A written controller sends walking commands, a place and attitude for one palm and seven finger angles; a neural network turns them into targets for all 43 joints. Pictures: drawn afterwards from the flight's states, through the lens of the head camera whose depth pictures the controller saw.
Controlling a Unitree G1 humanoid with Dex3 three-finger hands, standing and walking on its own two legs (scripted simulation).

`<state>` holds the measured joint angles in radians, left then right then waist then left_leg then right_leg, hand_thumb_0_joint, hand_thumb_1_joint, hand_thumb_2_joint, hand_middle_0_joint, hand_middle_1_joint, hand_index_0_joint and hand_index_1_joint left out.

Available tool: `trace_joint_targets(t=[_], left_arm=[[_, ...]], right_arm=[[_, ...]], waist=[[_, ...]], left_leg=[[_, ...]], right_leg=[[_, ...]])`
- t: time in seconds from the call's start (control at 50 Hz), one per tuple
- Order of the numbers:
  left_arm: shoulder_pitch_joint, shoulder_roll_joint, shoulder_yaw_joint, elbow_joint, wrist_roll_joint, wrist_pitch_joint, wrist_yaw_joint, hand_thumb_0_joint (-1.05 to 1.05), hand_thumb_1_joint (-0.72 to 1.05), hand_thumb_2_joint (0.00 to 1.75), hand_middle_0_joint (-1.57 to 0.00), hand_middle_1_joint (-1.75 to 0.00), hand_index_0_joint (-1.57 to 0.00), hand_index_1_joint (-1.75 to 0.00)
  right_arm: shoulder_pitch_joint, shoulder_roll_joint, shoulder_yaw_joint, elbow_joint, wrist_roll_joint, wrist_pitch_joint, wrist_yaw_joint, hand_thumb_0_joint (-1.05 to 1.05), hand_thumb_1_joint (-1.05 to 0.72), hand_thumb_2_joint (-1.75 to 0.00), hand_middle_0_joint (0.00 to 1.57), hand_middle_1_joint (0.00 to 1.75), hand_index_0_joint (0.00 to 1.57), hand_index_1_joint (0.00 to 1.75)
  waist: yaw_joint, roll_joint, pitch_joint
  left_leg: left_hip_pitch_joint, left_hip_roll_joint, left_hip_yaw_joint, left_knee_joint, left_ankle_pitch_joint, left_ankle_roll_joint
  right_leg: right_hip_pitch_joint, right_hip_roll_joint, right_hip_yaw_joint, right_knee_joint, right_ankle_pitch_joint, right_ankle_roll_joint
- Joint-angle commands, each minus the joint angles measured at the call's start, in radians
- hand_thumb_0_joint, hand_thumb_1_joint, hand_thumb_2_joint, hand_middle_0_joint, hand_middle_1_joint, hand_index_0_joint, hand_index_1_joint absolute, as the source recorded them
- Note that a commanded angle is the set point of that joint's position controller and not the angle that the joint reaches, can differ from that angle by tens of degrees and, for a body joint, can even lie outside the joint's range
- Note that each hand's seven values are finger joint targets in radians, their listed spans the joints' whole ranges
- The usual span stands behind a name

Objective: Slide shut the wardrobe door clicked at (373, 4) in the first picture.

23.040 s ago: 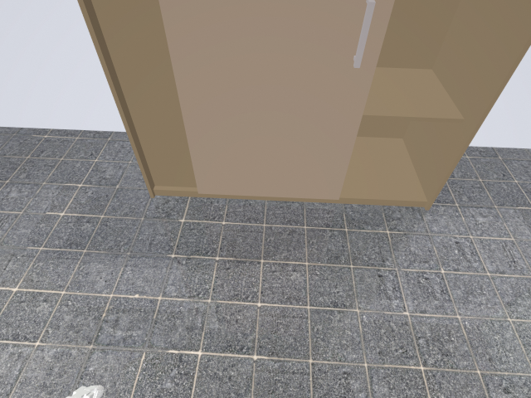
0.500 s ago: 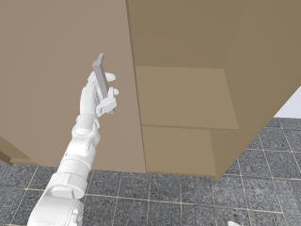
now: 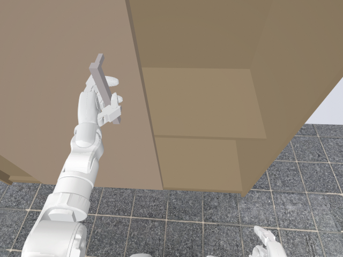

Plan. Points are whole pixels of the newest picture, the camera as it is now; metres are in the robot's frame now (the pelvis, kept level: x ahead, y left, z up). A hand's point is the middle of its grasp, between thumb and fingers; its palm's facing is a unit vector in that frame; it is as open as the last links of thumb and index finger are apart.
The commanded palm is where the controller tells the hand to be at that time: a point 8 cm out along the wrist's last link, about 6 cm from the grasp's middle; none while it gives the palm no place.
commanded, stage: step sideways, sliding the door along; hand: left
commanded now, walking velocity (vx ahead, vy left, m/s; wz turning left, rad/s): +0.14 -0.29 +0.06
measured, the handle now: (109, 92) +0.46 +0.20 +0.10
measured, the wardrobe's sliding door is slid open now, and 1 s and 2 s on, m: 0.45 0.37 0.17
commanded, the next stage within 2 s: none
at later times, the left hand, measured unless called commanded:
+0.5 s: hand (125, 105) +0.42 +0.15 +0.10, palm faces +0.43 -0.90 -0.13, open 6.2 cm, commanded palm +0.39 +0.12 +0.11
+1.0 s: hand (152, 106) +0.42 +0.09 +0.10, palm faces +0.42 -0.90 -0.11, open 6.2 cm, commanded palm +0.39 +0.06 +0.11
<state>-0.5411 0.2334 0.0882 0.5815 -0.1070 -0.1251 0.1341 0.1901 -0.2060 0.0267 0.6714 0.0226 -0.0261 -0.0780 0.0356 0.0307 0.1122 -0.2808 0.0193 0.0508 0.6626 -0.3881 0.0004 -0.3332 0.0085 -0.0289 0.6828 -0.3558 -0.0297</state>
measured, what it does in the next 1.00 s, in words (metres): steps to the right: right foot, then left foot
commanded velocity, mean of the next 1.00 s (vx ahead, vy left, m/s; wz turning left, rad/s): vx -0.19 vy -0.28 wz -0.11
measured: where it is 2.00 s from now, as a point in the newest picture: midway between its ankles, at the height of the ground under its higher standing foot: outside the picture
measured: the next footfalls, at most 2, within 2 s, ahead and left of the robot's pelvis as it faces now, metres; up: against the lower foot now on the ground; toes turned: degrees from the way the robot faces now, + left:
right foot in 0.42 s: +0.15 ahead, -0.20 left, +0.00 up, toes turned +5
left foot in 0.84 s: +0.10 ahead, +0.00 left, +0.00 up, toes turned +11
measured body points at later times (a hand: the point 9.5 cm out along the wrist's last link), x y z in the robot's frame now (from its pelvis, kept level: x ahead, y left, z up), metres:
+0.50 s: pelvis +0.05 -0.10 +0.00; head +0.14 -0.09 +0.44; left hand +0.39 +0.20 +0.11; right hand +0.26 -0.28 -0.13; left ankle -0.01 +0.10 -0.71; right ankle +0.11 -0.20 -0.72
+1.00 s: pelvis +0.10 -0.14 +0.01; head +0.21 -0.13 +0.44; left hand +0.39 +0.13 +0.11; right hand +0.34 -0.31 -0.10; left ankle +0.02 +0.06 -0.72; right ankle +0.15 -0.24 -0.71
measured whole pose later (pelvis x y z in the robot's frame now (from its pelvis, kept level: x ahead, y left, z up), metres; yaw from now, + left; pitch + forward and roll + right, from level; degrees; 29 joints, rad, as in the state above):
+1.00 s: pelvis +0.10 -0.14 +0.01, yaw +7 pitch -1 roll +0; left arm -0.25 0.15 0.07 0.02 -0.05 -0.10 0.18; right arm 0.10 -0.20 -0.02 0.54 0.01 -0.08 0.01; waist 0.13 0.03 0.28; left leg -0.13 0.22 0.11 0.52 -0.34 -0.15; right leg -0.34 0.01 -0.06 0.66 -0.28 0.00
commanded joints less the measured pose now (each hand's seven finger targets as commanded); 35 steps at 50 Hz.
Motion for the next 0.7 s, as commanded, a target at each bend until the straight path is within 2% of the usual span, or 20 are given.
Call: trace_joint_targets(t=[0.0,0.04,0.08,0.1,0.12,0.14,0.16,0.18,0.24,0.36,0.42,0.46,0.5,0.52,0.54,0.56,0.58,0.6,0.64,0.68], left_arm=[[-0.469,-0.004,-0.14,-0.288,0.061,-0.05,-0.056,0.0,0.9,0.9,-0.45,-1.4,-0.45,-1.4],[-0.453,-0.012,-0.152,-0.292,0.048,-0.037,-0.055,0.0,0.9,0.9,-0.45,-1.4,-0.45,-1.4],[-0.48,-0.074,-0.196,-0.326,0.055,-0.051,-0.063,0.0,0.9,0.9,-0.45,-1.4,-0.45,-1.4],[-0.486,-0.098,-0.223,-0.348,0.06,-0.058,-0.067,0.0,0.9,0.9,-0.45,-1.4,-0.45,-1.4],[-0.487,-0.121,-0.249,-0.38,0.056,-0.064,-0.068,0.0,0.9,0.9,-0.45,-1.4,-0.45,-1.4],[-0.49,-0.118,-0.26,-0.438,0.044,-0.067,-0.07,0.0,0.9,0.9,-0.45,-1.4,-0.45,-1.4],[-0.457,-0.177,-0.301,-0.45,0.022,-0.068,-0.082,0.0,0.9,0.9,-0.45,-1.4,-0.45,-1.4],[-0.469,-0.208,-0.333,-0.454,0.034,-0.066,-0.095,0.0,0.9,0.9,-0.45,-1.4,-0.45,-1.4],[-0.459,-0.164,-0.296,-0.486,0.043,-0.047,-0.078,0.0,0.9,0.9,-0.45,-1.4,-0.45,-1.4],[-0.407,-0.15,-0.3,-0.523,0.063,-0.055,-0.083,0.0,0.9,0.9,-0.45,-1.4,-0.45,-1.4],[-0.34,-0.104,-0.265,-0.546,0.079,-0.059,-0.075,0.0,0.9,0.9,-0.45,-1.4,-0.45,-1.4],[-0.266,-0.076,-0.218,-0.543,0.078,-0.058,-0.07,0.0,0.9,0.9,-0.45,-1.4,-0.45,-1.4],[-0.264,-0.088,-0.242,-0.632,0.085,-0.078,-0.063,0.0,0.9,0.9,-0.45,-1.4,-0.45,-1.4],[-0.254,-0.094,-0.247,-0.675,0.081,-0.085,-0.059,0.0,0.9,0.9,-0.45,-1.4,-0.45,-1.4],[-0.239,-0.089,-0.244,-0.71,0.069,-0.087,-0.055,0.0,0.9,0.9,-0.45,-1.4,-0.45,-1.4],[-0.213,-0.124,-0.259,-0.743,0.063,-0.094,-0.065,0.0,0.9,0.9,-0.45,-1.4,-0.45,-1.4],[-0.237,-0.129,-0.265,-0.798,0.069,-0.113,-0.072,0.0,0.9,0.9,-0.45,-1.4,-0.45,-1.4],[-0.234,-0.114,-0.247,-0.805,0.081,-0.123,-0.07,0.0,0.9,0.9,-0.45,-1.4,-0.45,-1.4],[-0.189,-0.088,-0.233,-0.819,0.094,-0.122,-0.063,0.0,0.9,0.9,-0.45,-1.4,-0.45,-1.4],[-0.124,-0.069,-0.228,-0.801,0.107,-0.119,-0.07,0.0,0.9,0.9,-0.45,-1.4,-0.45,-1.4]], right_arm=[[-0.05,-0.142,-0.056,-0.122,0.004,-0.018,-0.01,0.0,-0.9,-0.9,0.2,0.3,0.2,0.3],[-0.033,-0.133,-0.072,-0.116,0.02,-0.02,-0.013,0.0,-0.9,-0.9,0.2,0.3,0.2,0.3],[-0.07,-0.107,-0.058,-0.119,0.015,-0.031,-0.008,0.0,-0.9,-0.9,0.2,0.3,0.2,0.3],[-0.066,-0.097,-0.05,-0.114,0.011,-0.035,-0.007,0.0,-0.9,-0.9,0.2,0.3,0.2,0.3],[-0.057,-0.096,-0.051,-0.107,0.006,-0.036,-0.01,0.0,-0.9,-0.9,0.2,0.3,0.2,0.3],[-0.045,-0.127,-0.068,-0.11,0.004,-0.038,-0.016,0.0,-0.9,-0.9,0.2,0.3,0.2,0.3],[-0.046,-0.149,-0.08,-0.135,-0.008,-0.028,0.003,0.0,-0.9,-0.9,0.2,0.3,0.2,0.3],[-0.062,-0.115,-0.066,-0.138,-0.014,-0.018,0.033,0.0,-0.9,-0.9,0.2,0.3,0.2,0.3],[-0.059,-0.125,-0.078,-0.151,-0.004,-0.013,0.044,0.0,-0.9,-0.9,0.2,0.3,0.2,0.3],[-0.102,-0.142,-0.08,-0.185,0.011,-0.019,0.049,0.0,-0.9,-0.9,0.2,0.3,0.2,0.3],[-0.067,-0.122,-0.098,-0.165,0.025,-0.022,0.039,0.0,-0.9,-0.9,0.2,0.3,0.2,0.3],[-0.087,-0.116,-0.103,-0.159,0.021,-0.034,0.029,0.0,-0.9,-0.9,0.2,0.3,0.2,0.3],[-0.107,-0.085,-0.084,-0.161,0.011,-0.051,0.014,0.0,-0.9,-0.9,0.2,0.3,0.2,0.3],[-0.107,-0.087,-0.086,-0.161,0.006,-0.056,0.009,0.0,-0.9,-0.9,0.2,0.3,0.2,0.3],[-0.112,-0.112,-0.097,-0.167,0.002,-0.057,0.007,0.0,-0.9,-0.9,0.2,0.3,0.2,0.3],[-0.102,-0.121,-0.106,-0.184,-0.007,-0.057,0.022,0.0,-0.9,-0.9,0.2,0.3,0.2,0.3],[-0.104,-0.107,-0.102,-0.197,-0.013,-0.063,0.047,0.0,-0.9,-0.9,0.2,0.3,0.2,0.3],[-0.116,-0.1,-0.103,-0.21,-0.013,-0.071,0.066,0.0,-0.9,-0.9,0.2,0.3,0.2,0.3],[-0.118,-0.109,-0.101,-0.231,0.005,-0.079,0.077,0.0,-0.9,-0.9,0.2,0.3,0.2,0.3],[-0.106,-0.102,-0.102,-0.242,0.018,-0.073,0.072,0.0,-0.9,-0.9,0.2,0.3,0.2,0.3]], waist=[[-0.074,0.002,-0.357],[-0.077,-0.276,-0.394],[-0.062,-0.222,-0.35],[-0.07,-0.144,-0.341],[-0.092,-0.073,-0.377],[-0.109,0.057,-0.44],[-0.099,0.229,-0.449],[-0.076,0.193,-0.399],[-0.088,0.09,-0.356],[-0.088,0.179,-0.364],[-0.095,-0.045,-0.399],[-0.07,-0.233,-0.426],[-0.069,-0.156,-0.417],[-0.07,-0.117,-0.444],[-0.077,0.0,-0.446],[-0.07,0.126,-0.461],[-0.064,0.222,-0.45],[-0.052,0.247,-0.431],[-0.052,0.183,-0.418],[-0.059,-0.017,-0.459]], left_leg=[[0.156,0.177,-0.118,-0.018,0.441,0.079],[0.035,0.063,-0.036,0.192,0.335,0.024],[-0.095,0.025,-0.04,0.182,-0.058,0.025],[-0.054,0.044,-0.041,0.038,-0.024,0.033],[0.103,0.082,-0.036,-0.126,0.189,0.044],[0.396,0.197,-0.121,-0.218,0.668,0.098],[0.578,0.397,-0.346,-0.174,1.075,0.201],[0.57,0.418,-0.36,-0.184,1.04,0.222],[0.576,0.379,-0.258,-0.124,0.946,0.189],[0.308,0.278,-0.077,-0.063,0.793,0.066],[0.23,0.168,-0.012,0.091,0.618,-0.006],[0.067,0.086,-0.032,0.12,0.112,-0.027],[0.054,0.101,-0.007,-0.035,0.1,-0.017],[0.137,0.141,0.002,-0.134,0.303,-0.013],[0.311,0.224,-0.022,-0.193,0.713,0.013],[0.478,0.333,-0.094,-0.153,1.098,0.068],[0.577,0.377,-0.109,-0.137,1.26,0.101],[0.588,0.37,-0.069,-0.105,1.256,0.094],[0.519,0.323,0.013,-0.012,1.151,0.047],[0.317,0.229,0.055,0.116,0.821,-0.007]], right_leg=[[0.151,-0.05,0.033,-0.19,0.302,-0.026],[0.304,-0.19,0.226,-0.255,0.648,-0.118],[0.388,-0.25,0.229,-0.227,0.904,-0.139],[0.377,-0.236,0.193,-0.181,0.911,-0.113],[0.303,-0.202,0.122,-0.084,0.871,-0.071],[0.082,-0.119,0.035,0.098,0.72,0.011],[-0.183,-0.041,0.038,0.289,0.124,0.05],[-0.238,-0.03,0.098,0.37,-0.149,0.028],[-0.267,-0.052,0.051,0.255,-0.094,0.019],[0.154,-0.028,-0.044,-0.104,0.264,0.02],[0.266,-0.129,0.051,-0.189,0.792,-0.017],[0.38,-0.21,0.145,-0.172,1.076,-0.077],[0.384,-0.217,0.138,-0.126,1.151,-0.054],[0.361,-0.193,0.109,-0.081,1.122,-0.03],[0.225,-0.139,0.052,-0.026,0.963,0.026],[0.067,-0.085,0.013,0.027,0.595,0.063],[-0.034,-0.054,0.005,0.011,0.2,0.052],[-0.046,-0.032,0.002,-0.038,0.055,0.032],[0.076,-0.021,-0.021,-0.187,0.269,0.021],[0.314,-0.1,0.055,-0.244,0.866,-0.008]])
